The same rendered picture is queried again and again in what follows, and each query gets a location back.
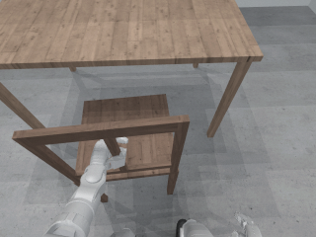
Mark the chair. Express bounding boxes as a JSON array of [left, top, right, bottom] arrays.
[[12, 94, 190, 202]]

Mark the robot right thigh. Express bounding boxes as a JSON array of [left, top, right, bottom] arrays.
[[180, 222, 213, 237]]

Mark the left robot forearm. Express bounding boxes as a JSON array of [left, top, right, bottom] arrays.
[[40, 163, 107, 237]]

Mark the table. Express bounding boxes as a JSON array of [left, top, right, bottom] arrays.
[[0, 0, 264, 138]]

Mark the robot right hand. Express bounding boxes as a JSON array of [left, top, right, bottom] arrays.
[[228, 211, 263, 237]]

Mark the robot left hand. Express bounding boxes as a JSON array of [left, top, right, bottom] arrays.
[[90, 137, 128, 171]]

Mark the robot right foot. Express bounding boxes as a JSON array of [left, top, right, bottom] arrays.
[[176, 219, 187, 237]]

